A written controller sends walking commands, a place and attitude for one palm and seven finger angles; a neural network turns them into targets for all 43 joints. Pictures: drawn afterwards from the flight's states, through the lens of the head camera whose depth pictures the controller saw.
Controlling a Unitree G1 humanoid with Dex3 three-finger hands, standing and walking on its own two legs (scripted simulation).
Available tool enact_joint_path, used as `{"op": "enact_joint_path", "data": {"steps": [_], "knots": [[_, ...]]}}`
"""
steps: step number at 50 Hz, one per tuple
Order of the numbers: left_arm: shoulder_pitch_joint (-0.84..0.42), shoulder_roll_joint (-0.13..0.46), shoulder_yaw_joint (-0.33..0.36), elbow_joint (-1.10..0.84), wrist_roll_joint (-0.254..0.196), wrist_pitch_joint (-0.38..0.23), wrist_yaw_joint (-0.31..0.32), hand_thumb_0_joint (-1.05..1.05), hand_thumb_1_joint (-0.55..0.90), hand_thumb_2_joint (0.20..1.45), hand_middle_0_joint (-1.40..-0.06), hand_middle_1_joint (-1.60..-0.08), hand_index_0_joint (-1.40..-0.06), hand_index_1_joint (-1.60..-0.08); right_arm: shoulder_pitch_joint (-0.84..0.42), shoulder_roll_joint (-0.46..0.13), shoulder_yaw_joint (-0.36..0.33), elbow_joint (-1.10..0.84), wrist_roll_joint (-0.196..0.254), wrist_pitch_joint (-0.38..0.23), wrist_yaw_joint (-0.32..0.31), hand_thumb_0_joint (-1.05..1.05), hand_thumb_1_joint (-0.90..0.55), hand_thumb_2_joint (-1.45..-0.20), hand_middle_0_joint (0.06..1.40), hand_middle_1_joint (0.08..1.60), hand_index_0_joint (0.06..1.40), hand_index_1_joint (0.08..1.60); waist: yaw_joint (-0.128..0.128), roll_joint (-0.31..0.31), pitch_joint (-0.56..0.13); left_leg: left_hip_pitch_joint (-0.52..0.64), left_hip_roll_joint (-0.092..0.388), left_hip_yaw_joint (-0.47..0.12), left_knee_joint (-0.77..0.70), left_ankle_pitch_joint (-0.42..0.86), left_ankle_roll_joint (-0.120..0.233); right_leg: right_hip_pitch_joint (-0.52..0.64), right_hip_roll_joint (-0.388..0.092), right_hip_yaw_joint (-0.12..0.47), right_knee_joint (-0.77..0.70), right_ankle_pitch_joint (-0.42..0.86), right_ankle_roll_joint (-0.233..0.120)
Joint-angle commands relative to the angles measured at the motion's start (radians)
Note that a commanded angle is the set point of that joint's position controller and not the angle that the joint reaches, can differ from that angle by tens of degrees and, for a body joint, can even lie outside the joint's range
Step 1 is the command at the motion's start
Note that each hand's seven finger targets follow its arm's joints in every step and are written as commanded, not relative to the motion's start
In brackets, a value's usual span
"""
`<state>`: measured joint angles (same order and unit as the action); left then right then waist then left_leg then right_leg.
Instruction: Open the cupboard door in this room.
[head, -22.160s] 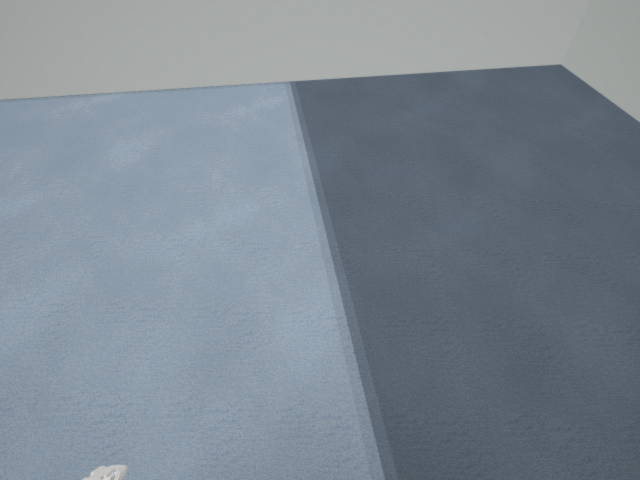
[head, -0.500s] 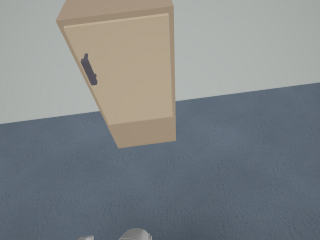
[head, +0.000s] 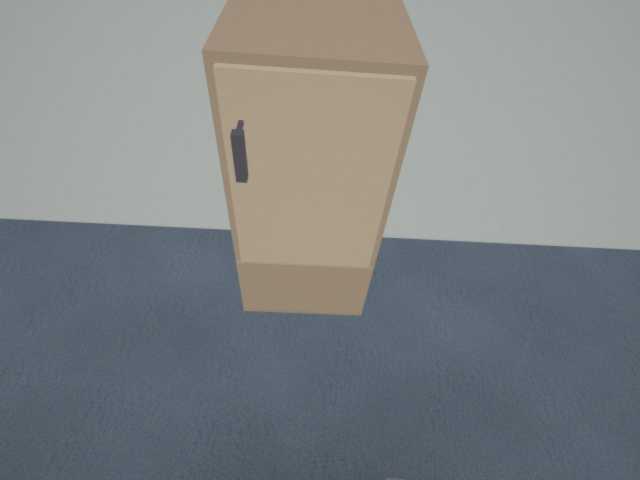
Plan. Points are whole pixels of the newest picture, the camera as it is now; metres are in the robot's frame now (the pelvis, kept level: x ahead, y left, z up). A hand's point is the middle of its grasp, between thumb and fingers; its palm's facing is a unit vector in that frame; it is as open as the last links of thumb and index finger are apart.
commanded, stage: take the last steps up to it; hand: left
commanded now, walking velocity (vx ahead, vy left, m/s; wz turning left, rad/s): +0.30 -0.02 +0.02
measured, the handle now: (241, 151) +0.75 +0.22 -0.03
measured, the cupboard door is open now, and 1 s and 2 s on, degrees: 0 0 0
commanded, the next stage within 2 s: come to a stop and stand still in 0.46 s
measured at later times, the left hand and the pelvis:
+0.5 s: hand (246, 453) +0.19 +0.12 -0.16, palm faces +0.08 -0.97 -0.24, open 7.1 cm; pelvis +0.14 -0.07 +0.00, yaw +2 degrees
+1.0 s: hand (233, 445) +0.21 +0.14 -0.19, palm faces +0.07 -0.96 -0.26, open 7.4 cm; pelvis +0.18 -0.06 -0.02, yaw +0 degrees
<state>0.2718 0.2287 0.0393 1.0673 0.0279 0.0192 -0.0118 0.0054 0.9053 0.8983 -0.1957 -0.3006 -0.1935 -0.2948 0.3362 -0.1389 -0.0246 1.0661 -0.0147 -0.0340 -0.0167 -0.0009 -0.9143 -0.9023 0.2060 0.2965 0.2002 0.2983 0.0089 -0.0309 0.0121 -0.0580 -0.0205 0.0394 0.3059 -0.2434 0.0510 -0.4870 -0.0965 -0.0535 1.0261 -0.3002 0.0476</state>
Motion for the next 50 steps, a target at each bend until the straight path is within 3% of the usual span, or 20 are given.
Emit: {"op": "enact_joint_path", "data": {"steps": [1,8,10,11,12,13,14,15,17,20,24,28,32,33,34,35,37,39,44,50], "knots": [[-0.129,0.025,0.005,-0.096,-0.006,-0.034,-0.004,0.000,0.900,0.900,-0.200,-0.300,-0.200,-0.300,0.116,-0.153,-0.039,0.001,0.001,-0.027,-0.014,0.000,-0.900,-0.900,0.200,0.300,0.200,0.300,-0.046,0.138,0.097,0.084,0.292,-0.205,-0.133,0.204,0.145,-0.188,-0.032,0.006,-0.072,0.021,0.014],[-0.209,-0.005,0.008,-0.129,-0.012,-0.047,-0.013,0.000,0.900,0.900,-0.200,-0.300,-0.200,-0.300,0.134,-0.157,-0.045,0.038,-0.013,-0.025,-0.015,0.000,-0.900,-0.900,0.200,0.300,0.200,0.300,-0.053,0.155,0.139,-0.018,0.290,-0.176,-0.091,0.223,0.128,-0.020,-0.005,-0.037,-0.333,0.002,-0.019],[-0.136,0.001,0.017,-0.106,-0.011,-0.055,-0.012,0.000,0.900,0.900,-0.200,-0.300,-0.200,-0.300,0.115,-0.155,-0.046,0.044,-0.013,-0.022,-0.016,0.000,-0.900,-0.900,0.200,0.300,0.200,0.300,-0.017,0.128,0.112,-0.068,0.262,-0.139,-0.006,0.257,0.095,0.141,0.027,-0.067,-0.445,0.057,-0.035],[-0.024,0.018,0.023,-0.067,-0.009,-0.062,-0.009,0.000,0.900,0.900,-0.200,-0.300,-0.200,-0.300,0.108,-0.156,-0.044,0.049,-0.008,-0.022,-0.015,0.000,-0.900,-0.900,0.200,0.300,0.200,0.300,0.034,0.083,0.056,-0.098,0.220,-0.099,0.108,0.286,0.066,0.294,0.050,-0.086,-0.522,0.111,-0.041],[0.103,0.076,0.034,-0.026,-0.005,-0.075,-0.001,0.000,0.900,0.900,-0.200,-0.300,-0.200,-0.300,0.120,-0.134,-0.042,0.050,-0.001,-0.026,-0.007,0.000,-0.900,-0.900,0.200,0.300,0.200,0.300,0.084,-0.013,-0.018,-0.218,0.164,-0.055,0.300,0.247,0.026,0.523,-0.012,-0.002,-0.568,0.129,-0.069],[0.245,0.179,0.059,0.011,0.002,-0.087,0.015,0.000,0.900,0.900,-0.200,-0.300,-0.200,-0.300,0.149,-0.070,-0.029,0.024,0.009,-0.034,0.002,0.000,-0.900,-0.900,0.200,0.300,0.200,0.300,0.119,-0.260,-0.125,-0.446,0.035,0.044,0.597,-0.102,-0.025,0.735,-0.290,0.351,-0.659,0.173,-0.164],[0.275,0.217,0.063,0.017,-0.019,-0.084,0.020,0.000,0.900,0.900,-0.200,-0.300,-0.200,-0.300,0.127,-0.105,-0.034,0.003,0.012,-0.020,0.000,0.000,-0.900,-0.900,0.200,0.300,0.200,0.300,0.113,-0.251,-0.147,-0.472,0.025,-0.021,0.808,-0.356,-0.021,0.647,-0.389,0.499,-0.762,0.133,-0.229],[0.185,0.189,0.059,-0.001,-0.021,-0.082,0.022,0.000,0.900,0.900,-0.200,-0.300,-0.200,-0.300,0.054,-0.094,-0.042,-0.004,0.010,-0.010,0.004,0.000,-0.900,-0.900,0.200,0.300,0.200,0.300,0.102,-0.185,-0.060,-0.512,0.065,-0.070,0.915,-0.308,-0.016,0.504,-0.375,0.508,-0.815,-0.043,-0.241],[0.034,0.088,0.038,-0.040,-0.018,-0.078,0.030,0.000,0.900,0.900,-0.200,-0.300,-0.200,-0.300,0.021,-0.069,-0.045,-0.007,-0.001,0.000,0.014,0.000,-0.900,-0.900,0.200,0.300,0.200,0.300,0.032,-0.028,0.069,-0.528,0.132,-0.078,0.928,-0.137,-0.020,0.326,-0.305,0.336,-0.842,-0.138,-0.214],[0.012,0.006,0.013,-0.042,-0.010,-0.095,0.032,0.000,0.900,0.900,-0.200,-0.300,-0.200,-0.300,0.070,-0.037,-0.036,0.012,-0.010,0.020,0.020,0.000,-0.900,-0.900,0.200,0.300,0.200,0.300,-0.020,-0.080,0.052,-0.436,0.141,-0.034,0.796,-0.039,-0.058,0.250,-0.206,0.103,-0.845,0.173,-0.164],[0.026,0.031,0.012,-0.036,-0.008,-0.103,0.029,0.000,0.900,0.900,-0.200,-0.300,-0.200,-0.300,0.029,-0.035,-0.034,-0.012,-0.008,0.030,0.029,0.000,-0.900,-0.900,0.200,0.300,0.200,0.300,-0.028,-0.086,0.044,-0.424,0.131,0.003,0.645,-0.001,-0.076,0.272,-0.182,0.029,-0.842,0.321,-0.185],[0.067,0.054,0.012,-0.008,-0.006,-0.103,0.028,0.000,0.900,0.900,-0.200,-0.300,-0.200,-0.300,-0.096,-0.053,-0.028,-0.055,-0.005,0.018,0.036,0.000,-0.900,-0.900,0.200,0.300,0.200,0.300,0.002,-0.100,0.065,-0.421,0.118,0.027,0.453,0.002,-0.078,0.341,-0.188,0.030,-0.819,0.394,-0.197],[0.055,0.055,0.001,0.015,-0.009,-0.071,0.046,0.000,0.900,0.900,-0.200,-0.300,-0.200,-0.300,-0.120,-0.060,-0.007,-0.041,0.000,0.013,0.014,0.000,-0.900,-0.900,0.200,0.300,0.200,0.300,-0.001,-0.087,0.027,-0.220,0.072,0.037,0.220,0.108,-0.086,0.353,-0.142,-0.016,-0.659,0.646,-0.149],[0.055,0.057,-0.001,0.019,-0.012,-0.064,0.052,0.000,0.900,0.900,-0.200,-0.300,-0.200,-0.300,-0.091,-0.078,-0.007,-0.028,0.001,0.010,0.010,0.000,-0.900,-0.900,0.200,0.300,0.200,0.300,-0.020,-0.063,0.004,-0.137,0.084,0.026,0.137,0.283,-0.083,0.338,-0.119,-0.027,-0.596,0.612,-0.119],[0.083,0.041,-0.006,0.017,-0.014,-0.055,0.056,0.000,0.900,0.900,-0.200,-0.300,-0.200,-0.300,-0.060,-0.125,-0.015,-0.021,0.000,0.003,0.006,0.000,-0.900,-0.900,0.200,0.300,0.200,0.300,-0.018,0.030,-0.048,-0.021,0.157,-0.022,0.137,0.605,-0.062,0.296,-0.074,-0.045,-0.524,0.472,-0.077],[0.124,0.012,-0.013,0.017,-0.017,-0.044,0.064,0.000,0.900,0.900,-0.200,-0.300,-0.200,-0.300,-0.046,-0.168,-0.026,-0.018,0.003,0.006,-0.001,0.000,-0.900,-0.900,0.200,0.300,0.200,0.300,-0.014,0.107,-0.080,0.089,0.261,-0.088,0.181,0.876,-0.007,0.213,-0.032,-0.053,-0.500,0.255,-0.043],[0.144,0.020,-0.018,0.013,-0.022,-0.020,0.068,0.000,0.900,0.900,-0.200,-0.300,-0.200,-0.300,-0.058,-0.210,-0.036,-0.018,0.014,0.019,-0.019,0.000,-0.900,-0.900,0.200,0.300,0.200,0.300,-0.016,0.296,-0.080,0.077,0.388,-0.185,0.117,1.131,0.105,0.177,0.021,-0.043,-0.307,-0.231,-0.009],[0.106,0.038,-0.005,0.004,-0.021,0.001,0.065,0.000,0.900,0.900,-0.200,-0.300,-0.200,-0.300,-0.103,-0.219,-0.047,-0.033,0.005,0.037,-0.037,0.000,-0.900,-0.900,0.200,0.300,0.200,0.300,-0.024,0.251,-0.058,0.005,0.409,-0.196,0.085,1.043,0.161,0.129,0.024,0.040,-0.103,-0.331,-0.012],[0.078,0.024,0.024,-0.038,-0.016,0.019,0.048,0.000,0.900,0.900,-0.200,-0.300,-0.200,-0.300,-0.197,-0.216,-0.068,-0.084,-0.002,0.050,-0.030,0.000,-0.900,-0.900,0.200,0.300,0.200,0.300,-0.006,0.143,-0.117,-0.035,0.374,-0.130,0.081,0.680,0.147,0.047,0.042,0.063,0.057,-0.231,0.000],[0.124,-0.011,0.015,-0.049,-0.011,0.010,0.037,0.000,0.900,0.900,-0.200,-0.300,-0.200,-0.300,-0.256,-0.197,-0.075,-0.104,-0.011,0.054,-0.005,0.000,-0.900,-0.900,0.200,0.300,0.200,0.300,0.023,0.205,-0.084,-0.265,0.308,-0.134,0.008,0.006,0.081,0.267,0.040,-0.014,-0.317,-0.122,-0.021]]}}
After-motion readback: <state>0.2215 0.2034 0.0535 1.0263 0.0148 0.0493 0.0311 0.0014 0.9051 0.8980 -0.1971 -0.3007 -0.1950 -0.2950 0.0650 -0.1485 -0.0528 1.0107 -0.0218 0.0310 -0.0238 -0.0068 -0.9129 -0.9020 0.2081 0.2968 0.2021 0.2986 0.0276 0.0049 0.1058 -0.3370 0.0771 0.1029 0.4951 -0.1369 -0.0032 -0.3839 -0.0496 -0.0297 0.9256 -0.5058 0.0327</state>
